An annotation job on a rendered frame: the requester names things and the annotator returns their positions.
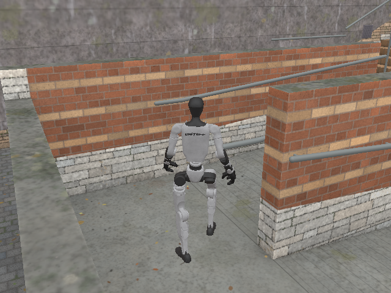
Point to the robot right upper arm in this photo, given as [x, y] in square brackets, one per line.
[214, 129]

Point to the left robot hand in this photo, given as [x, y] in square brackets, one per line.
[169, 169]

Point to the right robot forearm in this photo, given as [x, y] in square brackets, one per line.
[226, 163]

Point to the left robot forearm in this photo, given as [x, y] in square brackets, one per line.
[167, 158]

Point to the right robot hand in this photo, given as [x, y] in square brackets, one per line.
[231, 176]

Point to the robot left upper arm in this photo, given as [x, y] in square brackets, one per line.
[176, 129]

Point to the robot left foot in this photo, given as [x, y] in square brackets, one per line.
[186, 258]

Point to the robot left thigh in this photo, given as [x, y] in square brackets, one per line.
[180, 180]

